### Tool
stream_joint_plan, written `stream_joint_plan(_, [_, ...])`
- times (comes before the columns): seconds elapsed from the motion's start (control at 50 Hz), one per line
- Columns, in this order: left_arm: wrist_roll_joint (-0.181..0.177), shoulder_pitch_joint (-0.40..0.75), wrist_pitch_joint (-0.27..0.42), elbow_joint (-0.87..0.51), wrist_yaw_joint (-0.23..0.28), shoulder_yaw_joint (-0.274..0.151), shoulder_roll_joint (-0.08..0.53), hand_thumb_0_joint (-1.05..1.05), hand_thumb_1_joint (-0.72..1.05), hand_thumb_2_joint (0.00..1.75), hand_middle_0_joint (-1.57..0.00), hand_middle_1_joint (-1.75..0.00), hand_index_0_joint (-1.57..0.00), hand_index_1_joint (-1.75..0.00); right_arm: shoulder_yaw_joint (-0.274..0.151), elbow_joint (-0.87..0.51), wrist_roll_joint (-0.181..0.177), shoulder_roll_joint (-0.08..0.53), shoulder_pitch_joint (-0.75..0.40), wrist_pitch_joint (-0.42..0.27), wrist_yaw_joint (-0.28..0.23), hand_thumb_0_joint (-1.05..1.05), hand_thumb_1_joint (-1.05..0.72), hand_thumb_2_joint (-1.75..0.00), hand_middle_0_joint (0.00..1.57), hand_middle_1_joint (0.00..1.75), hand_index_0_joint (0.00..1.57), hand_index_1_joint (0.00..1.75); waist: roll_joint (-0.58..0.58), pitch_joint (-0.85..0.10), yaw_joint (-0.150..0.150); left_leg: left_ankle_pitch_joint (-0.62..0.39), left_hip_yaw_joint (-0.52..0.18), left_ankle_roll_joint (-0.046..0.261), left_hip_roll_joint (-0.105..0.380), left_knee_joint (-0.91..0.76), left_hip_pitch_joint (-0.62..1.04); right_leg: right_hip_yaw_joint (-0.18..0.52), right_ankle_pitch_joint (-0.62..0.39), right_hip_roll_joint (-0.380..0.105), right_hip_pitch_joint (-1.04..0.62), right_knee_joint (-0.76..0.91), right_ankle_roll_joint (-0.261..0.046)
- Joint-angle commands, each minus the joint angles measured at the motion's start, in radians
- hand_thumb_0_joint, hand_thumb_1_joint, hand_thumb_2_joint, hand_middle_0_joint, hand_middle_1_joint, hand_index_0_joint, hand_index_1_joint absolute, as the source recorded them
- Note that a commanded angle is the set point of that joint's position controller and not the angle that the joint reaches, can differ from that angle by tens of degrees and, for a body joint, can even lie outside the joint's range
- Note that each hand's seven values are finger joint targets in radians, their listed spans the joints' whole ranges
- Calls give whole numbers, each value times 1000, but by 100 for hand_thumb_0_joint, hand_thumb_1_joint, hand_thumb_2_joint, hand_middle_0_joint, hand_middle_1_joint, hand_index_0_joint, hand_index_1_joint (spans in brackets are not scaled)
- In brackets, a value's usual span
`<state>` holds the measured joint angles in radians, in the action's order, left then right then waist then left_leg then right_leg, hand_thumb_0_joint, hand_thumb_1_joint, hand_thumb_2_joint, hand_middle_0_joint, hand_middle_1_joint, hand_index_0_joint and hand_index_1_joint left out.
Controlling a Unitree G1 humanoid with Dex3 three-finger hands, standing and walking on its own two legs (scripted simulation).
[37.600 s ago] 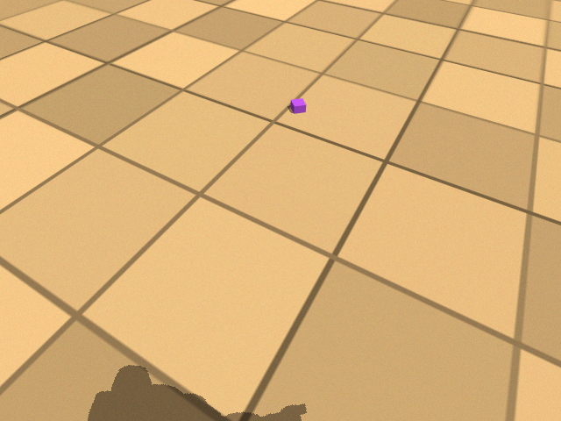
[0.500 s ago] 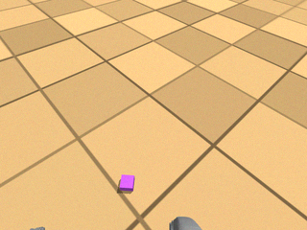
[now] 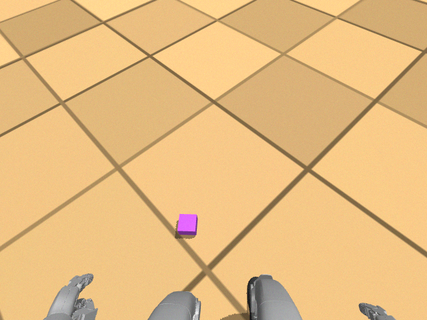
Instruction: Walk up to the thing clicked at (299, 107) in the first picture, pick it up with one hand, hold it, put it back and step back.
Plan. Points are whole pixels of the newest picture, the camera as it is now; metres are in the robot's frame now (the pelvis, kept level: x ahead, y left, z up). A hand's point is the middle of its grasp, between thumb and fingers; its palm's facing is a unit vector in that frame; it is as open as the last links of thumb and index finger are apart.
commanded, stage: walk up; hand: left
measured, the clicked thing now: (187, 224) +0.52 +0.17 -0.71
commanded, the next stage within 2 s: stand in 1.76 s
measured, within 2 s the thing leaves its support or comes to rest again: neither
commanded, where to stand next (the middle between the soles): +0.12 -0.05 m, yaw -4 degrees
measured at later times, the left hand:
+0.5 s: hand out of the picture +0.08 +0.27 -0.11, palm faces -0.19 -0.90 -0.40, open 7.4 cm
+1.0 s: hand (76, 290) +0.17 +0.31 -0.13, palm faces -0.11 -0.86 -0.50, open 7.4 cm
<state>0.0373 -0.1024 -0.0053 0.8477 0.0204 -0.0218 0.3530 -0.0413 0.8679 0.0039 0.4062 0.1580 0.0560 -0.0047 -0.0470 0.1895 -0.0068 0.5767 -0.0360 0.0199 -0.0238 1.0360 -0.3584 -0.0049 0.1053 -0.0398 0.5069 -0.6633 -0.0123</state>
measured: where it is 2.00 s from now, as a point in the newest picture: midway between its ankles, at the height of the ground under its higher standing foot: outside the picture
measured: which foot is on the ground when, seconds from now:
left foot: up 0.00-0.02, down 0.04-0.54, up 0.56-0.94, down 0.96-1.00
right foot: down 0.00-0.08, up 0.10-0.50, down 0.52-1.00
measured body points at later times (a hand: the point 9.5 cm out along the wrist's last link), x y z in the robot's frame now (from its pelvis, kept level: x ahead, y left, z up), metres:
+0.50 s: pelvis +0.00 -0.01 +0.03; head +0.01 -0.01 +0.48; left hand +0.09 +0.32 -0.08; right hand -0.04 -0.35 -0.07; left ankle -0.03 +0.12 -0.70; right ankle +0.04 -0.15 -0.69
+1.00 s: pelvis +0.04 +0.02 +0.00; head +0.11 +0.00 +0.44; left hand +0.17 +0.35 -0.10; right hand +0.09 -0.30 -0.13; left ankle +0.13 +0.15 -0.71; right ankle +0.05 -0.15 -0.70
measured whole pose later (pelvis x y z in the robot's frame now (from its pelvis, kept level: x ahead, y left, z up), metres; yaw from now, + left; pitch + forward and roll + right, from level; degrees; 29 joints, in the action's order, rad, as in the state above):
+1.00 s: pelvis +0.04 +0.02 +0.00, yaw -5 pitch -4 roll +2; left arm 0.00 -0.17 -0.01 0.81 0.05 -0.04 0.45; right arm -0.07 0.85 0.00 0.40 0.20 0.03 0.00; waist 0.01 0.23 0.00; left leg 0.27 -0.02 -0.01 -0.04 0.72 -0.40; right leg 0.05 0.40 -0.13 0.39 -0.86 0.03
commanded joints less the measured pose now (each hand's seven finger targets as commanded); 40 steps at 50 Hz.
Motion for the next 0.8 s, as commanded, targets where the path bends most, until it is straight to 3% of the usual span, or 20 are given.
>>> stream_joint_plan(0.0, [3, -24, 0, -38, 11, -107, 333, 0, 90, 90, -20, -30, -20, -30, -71, 45, 17, 192, 245, -15, 13, 0, -90, -90, 20, 30, 20, 30, 322, -268, 27, 21, 79, 20, 6, -409, 157, 298, 541, -207, -106, 323, -131])
stream_joint_plan(0.02, [-4, -34, -9, -29, 6, -100, 303, 0, 90, 90, -20, -30, -20, -30, -76, 78, 24, 190, 284, -23, 14, 0, -90, -90, 20, 30, 20, 30, 259, -251, 38, -52, 90, 22, -12, -533, 232, 252, 594, -162, -48, 255, -87])
stream_joint_plan(0.04, [-9, -64, -16, -30, 6, -84, 245, 0, 90, 90, -20, -30, -20, -30, -87, 84, 46, 221, 266, -27, 13, 0, -90, -90, 20, 30, 20, 30, 97, -197, 37, 7, -55, 40, 33, -646, 269, 201, 602, -78, 96, 76, -42])
stream_joint_plan(0.06, [-24, -49, -13, -43, 11, -63, 166, 0, 90, 90, -20, -30, -20, -30, -101, 47, 63, 309, 200, -30, 8, 0, -90, -90, 20, 30, 20, 30, -217, -98, 41, 288, -470, 78, 285, -826, 183, 73, 519, 118, 304, -216, -7])
stream_joint_plan(0.08, [-12, 70, -8, -30, 24, -107, 284, 0, 90, 90, -20, -30, -20, -30, -105, 5, 42, 364, 88, -37, 6, 0, -90, -90, 20, 30, 20, 30, -122, 27, 79, 501, -659, 172, 441, -939, -154, 185, 459, 85, 189, -325, 8])
stream_joint_plan(0.1, [-16, 70, -1, -12, 18, -116, 309, 0, 90, 90, -20, -30, -20, -30, -98, -13, 45, 336, -4, -52, 1, 0, -90, -90, 20, 30, 20, 30, -31, 106, 36, 462, -615, 190, 450, -951, -305, 219, 401, 62, 53, -392, -1])
stream_joint_plan(0.14, [-38, -86, 2, 53, -3, -98, 244, 0, 90, 90, -20, -30, -20, -30, -67, -28, 58, 230, -100, -84, -8, 0, -90, -90, 20, 30, 20, 30, 67, 66, -48, 31, -284, 81, 250, -826, -130, 221, 223, 92, 56, -421, 0])
stream_joint_plan(0.16, [-30, -160, -5, 78, -12, -88, 228, 0, 90, 90, -20, -30, -20, -30, -69, -19, 44, 217, -63, -97, -12, 0, -90, -90, 20, 30, 20, 30, 54, -1, -52, 15, -227, 48, 227, -827, -4, 188, 201, 111, 83, -437, 1])
stream_joint_plan(0.22, [-17, -104, 21, 23, -44, -110, 286, 0, 90, 90, -20, -30, -20, -30, -110, 10, 39, 290, 89, -118, 17, 0, -90, -90, 20, 30, 20, 30, -108, -73, 38, 263, -317, 137, 273, -868, 256, 88, 256, 65, 176, -337, 28])
stream_joint_plan(0.32, [-14, -10, 50, -14, -58, -92, 285, 0, 90, 90, -20, -30, -20, -30, -103, 21, 32, 266, 238, -127, 17, 0, -90, -90, 20, 30, 20, 30, -69, -52, 122, 9, -278, 176, 321, -829, 463, 112, 289, 36, 249, -170, 28])
stream_joint_plan(0.4, [-19, -91, 63, -7, -69, -81, 276, 0, 90, 90, -20, -30, -20, -30, -104, -25, 28, 285, 167, -119, 30, 0, -90, -90, 20, 30, 20, 30, -147, -75, 70, -24, -169, 205, 311, -795, 313, 37, 318, -1, 16, -31, 13])
stream_joint_plan(0.48, [-27, -302, 90, 68, -44, -88, 265, 0, 90, 90, -20, -30, -20, -30, -82, -71, 30, 232, 124, -88, 45, 0, -90, -90, 20, 30, 20, 30, -94, -145, -26, -286, 34, 141, 173, -495, 110, -77, 141, 76, -395, 219, 9])
stream_joint_plan(0.5, [-28, -382, 96, 90, -28, -106, 305, 0, 90, 90, -20, -30, -20, -30, -63, -78, 24, 176, 157, -82, 45, 0, -90, -90, 20, 30, 20, 30, 55, -193, -62, -268, 71, 107, 122, -302, 14, -2, 124, 50, -540, 243, 13])
stream_joint_plan(0.52, [-19, -452, 102, 93, -11, -136, 394, 0, 90, 90, -20, -30, -20, -30, -46, -114, 21, 129, 155, -80, 49, 0, -90, -90, 20, 30, 20, 30, 224, -200, -91, -137, 98, 58, 52, -77, -205, 303, 280, -116, -656, 313, -45])
stream_joint_plan(0.54, [-17, -409, 110, 53, 2, -139, 459, 0, 90, 90, -20, -30, -20, -30, -48, -127, 19, 133, 165, -65, 48, 0, -90, -90, 20, 30, 20, 30, 229, -180, -68, -10, -16, 17, -12, 62, -314, 691, 391, -361, -577, 443, -138])
stream_joint_plan(0.56, [-26, -339, 103, 29, 4, -132, 468, 0, 90, 90, -20, -30, -20, -30, -81, -125, 28, 235, 139, -49, 42, 0, -90, -90, 20, 30, 20, 30, 100, -106, -53, -19, -102, 20, 76, 91, -299, 721, 560, -403, -439, 472, -227])
stream_joint_plan(0.58, [-29, -294, 104, 12, 4, -127, 454, 0, 90, 90, -20, -30, -20, -30, -93, -115, 30, 255, 141, -49, 45, 0, -90, -90, 20, 30, 20, 30, 97, -40, -29, -53, -100, 21, 110, 95, -306, 660, 546, -389, -372, 465, -253])
stream_joint_plan(0.66, [-41, -256, 120, -5, 28, -101, 373, 0, 90, 90, -20, -30, -20, -30, -100, -67, 26, 227, 251, -32, 58, 0, -90, -90, 20, 30, 20, 30, 111, -42, 25, -222, -112, -6, 103, 75, -185, 276, 38, -229, -267, 366, -129])
stream_joint_plan(0.74, [-36, -238, 122, -41, 61, -96, 342, 0, 90, 90, -20, -30, -20, -30, -103, -107, 36, 186, 197, 1, 52, 0, -90, -90, 20, 30, 20, 30, 160, -53, 19, -273, -119, -42, 61, 98, -143, 142, -552, -235, -196, 252, -177])
stream_joint_plan(0.78, [-34, -160, 110, -70, 57, -86, 315, 0, 90, 90, -20, -30, -20, -30, -97, -103, 7, 171, 174, -1, 35, 0, -90, -90, 20, 30, 20, 30, 219, -59, 26, -247, -111, -48, 32, 57, -73, 91, -653, -226, -124, 218, -187])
